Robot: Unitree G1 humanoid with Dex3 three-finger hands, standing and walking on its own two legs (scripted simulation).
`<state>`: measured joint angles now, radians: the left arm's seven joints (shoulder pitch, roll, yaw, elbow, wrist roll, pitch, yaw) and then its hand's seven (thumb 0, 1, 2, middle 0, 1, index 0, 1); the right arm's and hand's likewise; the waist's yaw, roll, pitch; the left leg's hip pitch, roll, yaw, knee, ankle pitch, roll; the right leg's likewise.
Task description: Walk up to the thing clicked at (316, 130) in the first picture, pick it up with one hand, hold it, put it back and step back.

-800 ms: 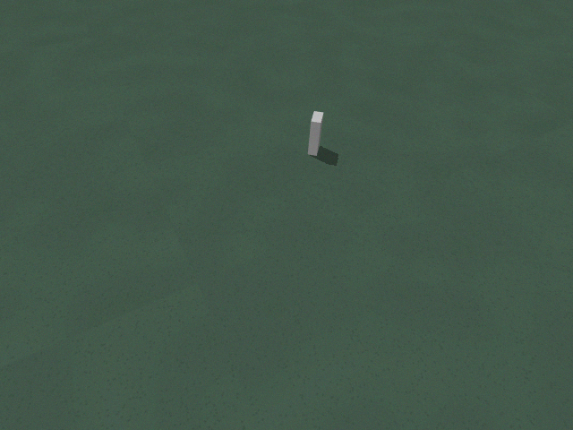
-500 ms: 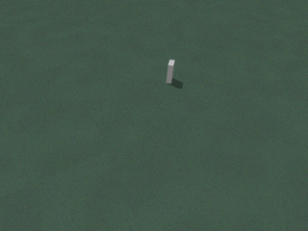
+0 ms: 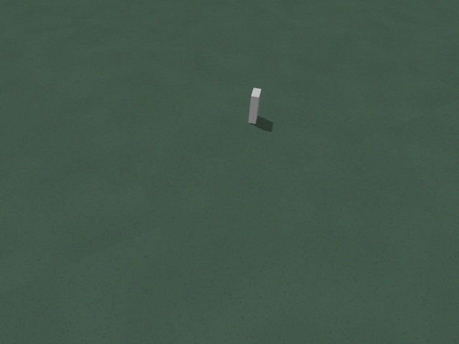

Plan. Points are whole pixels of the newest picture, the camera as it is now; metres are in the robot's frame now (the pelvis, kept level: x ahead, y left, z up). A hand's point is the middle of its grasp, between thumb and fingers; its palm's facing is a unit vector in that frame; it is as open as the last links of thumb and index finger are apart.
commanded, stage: stand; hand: left
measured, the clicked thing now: (254, 106) +1.62 -0.16 -0.67
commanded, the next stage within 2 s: walk up in 0.32 s
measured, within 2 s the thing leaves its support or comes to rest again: neither
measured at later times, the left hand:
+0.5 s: hand out of the picture +0.11 +0.25 -0.15, palm faces -0.11 -0.93 -0.35, open 7.4 cm
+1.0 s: hand (158, 278) +0.28 +0.16 -0.16, palm faces -0.16 -0.93 -0.33, open 7.4 cm
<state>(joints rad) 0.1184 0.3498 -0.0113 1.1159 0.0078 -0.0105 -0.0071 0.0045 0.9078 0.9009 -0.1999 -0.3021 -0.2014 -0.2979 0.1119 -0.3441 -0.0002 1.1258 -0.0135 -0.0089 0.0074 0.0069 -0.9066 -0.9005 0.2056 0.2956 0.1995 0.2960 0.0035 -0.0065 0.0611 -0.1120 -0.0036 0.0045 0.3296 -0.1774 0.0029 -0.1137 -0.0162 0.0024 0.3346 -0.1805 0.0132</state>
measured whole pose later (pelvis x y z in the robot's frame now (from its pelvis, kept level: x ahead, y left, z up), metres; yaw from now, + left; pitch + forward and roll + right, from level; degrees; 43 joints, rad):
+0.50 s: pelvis +0.02 -0.02 +0.00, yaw -4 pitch -1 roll +1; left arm 0.19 0.42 0.06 1.03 0.04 0.00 -0.09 0.01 0.91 0.90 -0.20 -0.30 -0.20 -0.30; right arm 0.21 -0.39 -0.08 1.01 -0.05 -0.07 0.04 0.01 -0.90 -0.90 0.21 0.30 0.20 0.30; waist -0.01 -0.02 0.03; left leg -0.10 0.03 0.07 0.36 -0.25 0.03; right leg -0.41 -0.05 0.03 0.82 -0.39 -0.01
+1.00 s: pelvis +0.22 -0.10 -0.01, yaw -10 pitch -2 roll -2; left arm 0.35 0.40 0.05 0.91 0.01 -0.07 -0.08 0.01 0.90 0.90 -0.20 -0.30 -0.21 -0.30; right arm 0.22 -0.42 -0.08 0.92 -0.04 -0.04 0.10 0.01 -0.91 -0.90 0.21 0.30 0.20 0.30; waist 0.05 0.03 0.05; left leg -0.50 0.12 0.02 0.65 -0.18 -0.01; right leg -0.05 0.03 -0.03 0.42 -0.34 -0.02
